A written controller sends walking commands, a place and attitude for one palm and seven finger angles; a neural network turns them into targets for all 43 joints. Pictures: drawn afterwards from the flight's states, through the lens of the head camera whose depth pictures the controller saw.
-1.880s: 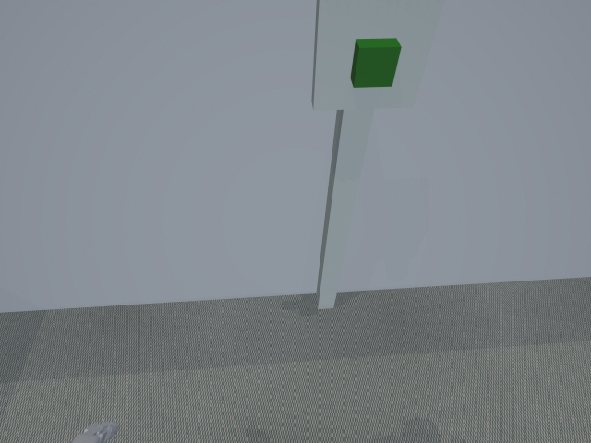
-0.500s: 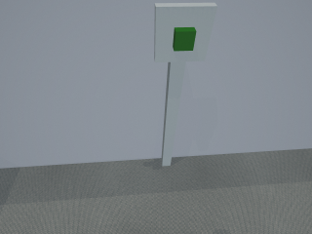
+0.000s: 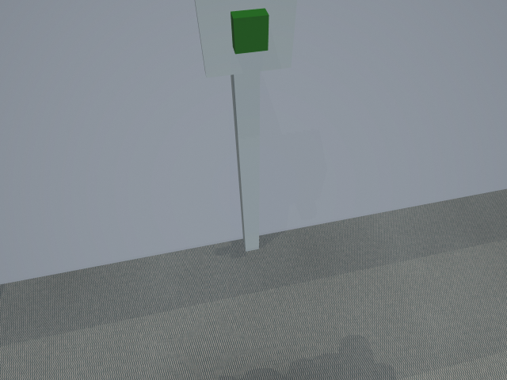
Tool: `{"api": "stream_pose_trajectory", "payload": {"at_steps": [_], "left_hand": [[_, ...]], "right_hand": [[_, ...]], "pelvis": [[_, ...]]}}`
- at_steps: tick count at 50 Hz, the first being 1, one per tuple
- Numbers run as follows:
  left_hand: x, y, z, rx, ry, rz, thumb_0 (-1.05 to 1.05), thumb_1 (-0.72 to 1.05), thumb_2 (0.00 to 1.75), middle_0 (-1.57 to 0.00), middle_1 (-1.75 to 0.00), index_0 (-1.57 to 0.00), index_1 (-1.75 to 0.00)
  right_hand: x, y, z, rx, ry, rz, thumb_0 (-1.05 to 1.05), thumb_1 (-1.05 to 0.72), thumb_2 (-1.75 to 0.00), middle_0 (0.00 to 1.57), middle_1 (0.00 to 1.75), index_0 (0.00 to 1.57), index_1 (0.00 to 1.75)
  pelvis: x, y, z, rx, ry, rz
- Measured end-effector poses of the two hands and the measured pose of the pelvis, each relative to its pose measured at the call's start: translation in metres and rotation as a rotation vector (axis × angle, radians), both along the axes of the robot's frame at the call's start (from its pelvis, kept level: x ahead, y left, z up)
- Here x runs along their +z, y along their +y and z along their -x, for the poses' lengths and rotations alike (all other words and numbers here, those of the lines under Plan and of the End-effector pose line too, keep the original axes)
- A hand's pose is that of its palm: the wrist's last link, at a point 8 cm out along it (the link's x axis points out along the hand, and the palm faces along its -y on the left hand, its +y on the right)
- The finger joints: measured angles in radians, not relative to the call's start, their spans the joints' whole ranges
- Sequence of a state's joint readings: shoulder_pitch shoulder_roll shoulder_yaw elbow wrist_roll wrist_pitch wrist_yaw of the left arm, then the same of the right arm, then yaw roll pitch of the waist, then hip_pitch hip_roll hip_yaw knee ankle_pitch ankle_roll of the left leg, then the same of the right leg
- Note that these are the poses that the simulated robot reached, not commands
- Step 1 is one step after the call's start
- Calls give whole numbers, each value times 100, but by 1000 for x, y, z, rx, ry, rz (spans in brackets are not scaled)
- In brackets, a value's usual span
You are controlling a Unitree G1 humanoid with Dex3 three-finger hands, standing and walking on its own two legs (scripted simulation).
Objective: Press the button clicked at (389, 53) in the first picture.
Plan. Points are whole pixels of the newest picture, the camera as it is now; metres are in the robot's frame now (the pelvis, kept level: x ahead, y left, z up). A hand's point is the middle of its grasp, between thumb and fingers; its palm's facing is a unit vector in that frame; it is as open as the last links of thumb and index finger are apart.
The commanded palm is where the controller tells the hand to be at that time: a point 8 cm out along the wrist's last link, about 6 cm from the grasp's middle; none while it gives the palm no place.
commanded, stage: walk to a spot facing it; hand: left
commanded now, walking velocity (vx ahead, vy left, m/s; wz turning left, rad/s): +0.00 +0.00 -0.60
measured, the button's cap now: (249, 30) +0.66 +0.07 +0.21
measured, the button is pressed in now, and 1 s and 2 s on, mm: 0 0 0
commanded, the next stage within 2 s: none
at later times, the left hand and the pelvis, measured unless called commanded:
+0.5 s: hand out of the picture +0.08 +0.22 -0.15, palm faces -0.15 -0.96 -0.25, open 7.4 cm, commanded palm none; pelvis -0.02 +0.02 +0.01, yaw -14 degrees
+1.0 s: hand (192, 355) +0.18 +0.13 -0.15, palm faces -0.57 -0.79 -0.22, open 7.4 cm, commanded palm none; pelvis -0.04 +0.04 +0.00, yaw -35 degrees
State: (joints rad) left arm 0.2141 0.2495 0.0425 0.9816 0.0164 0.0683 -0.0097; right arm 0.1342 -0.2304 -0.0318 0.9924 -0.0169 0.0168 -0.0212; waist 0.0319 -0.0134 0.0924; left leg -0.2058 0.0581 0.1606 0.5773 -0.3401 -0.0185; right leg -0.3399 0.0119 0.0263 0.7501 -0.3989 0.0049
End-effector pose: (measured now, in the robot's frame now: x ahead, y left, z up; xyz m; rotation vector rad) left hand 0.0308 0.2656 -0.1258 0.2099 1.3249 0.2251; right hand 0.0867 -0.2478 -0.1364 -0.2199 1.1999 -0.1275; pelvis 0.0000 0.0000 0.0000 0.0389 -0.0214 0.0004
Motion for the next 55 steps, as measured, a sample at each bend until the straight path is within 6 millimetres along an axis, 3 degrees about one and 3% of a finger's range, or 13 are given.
{"api": "stream_pose_trajectory", "payload": {"at_steps": [5,10,14,20,26,31,36,42,51,55], "left_hand": [[-1,-24,-2,-25,-27,-3,0,90,89,-20,-30,-20,-30],[9,-40,2,-46,-3,16,0,90,89,-20,-30,-20,-30],[13,-41,-3,-85,6,27,0,90,89,-20,-30,-21,-30],[13,-26,-23,-151,-13,28,0,90,89,-20,-30,-21,-30],[4,3,-52,-227,-46,30,0,90,89,-20,-30,-21,-30],[-3,23,-86,-310,-74,41,0,90,89,-20,-30,-20,-30],[4,24,-113,-395,-91,57,0,91,89,-20,-30,-20,-30],[5,-5,-136,-505,-70,80,0,91,89,-19,-30,-20,-30],[5,-99,-172,-736,-155,96,0,91,89,-20,-30,-20,-30],[13,-124,-174,-774,-199,90,0,91,89,-20,-30,-20,-30]], "right_hand": [[-17,-13,19,-53,40,-30,0,-90,-90,21,30,20,30],[-3,-20,27,-93,38,-30,1,-91,-90,21,30,20,30],[8,-23,30,-135,7,-18,1,-91,-90,21,30,20,30],[20,-22,34,-194,-48,16,1,-91,-90,20,30,20,30],[33,-5,45,-253,-107,62,0,-91,-90,20,30,19,30],[40,18,81,-310,-104,100,0,-91,-90,21,30,20,30],[44,39,125,-393,-37,94,0,-90,-90,21,30,20,30],[36,61,182,-524,42,55,0,-90,-90,21,30,20,30],[0,70,279,-734,167,-31,0,-90,-90,21,30,20,30],[-4,65,298,-789,207,-36,1,-91,-90,21,30,20,30]], "pelvis": [[-7,-13,3,-28,5,16],[7,-17,7,-73,24,15],[13,-15,9,-119,38,9],[14,-2,12,-191,48,14],[11,24,17,-263,58,28],[9,45,20,-329,45,35],[16,54,20,-401,38,53],[17,56,22,-485,40,60],[-1,31,39,-615,54,28],[1,25,45,-649,45,40]]}}
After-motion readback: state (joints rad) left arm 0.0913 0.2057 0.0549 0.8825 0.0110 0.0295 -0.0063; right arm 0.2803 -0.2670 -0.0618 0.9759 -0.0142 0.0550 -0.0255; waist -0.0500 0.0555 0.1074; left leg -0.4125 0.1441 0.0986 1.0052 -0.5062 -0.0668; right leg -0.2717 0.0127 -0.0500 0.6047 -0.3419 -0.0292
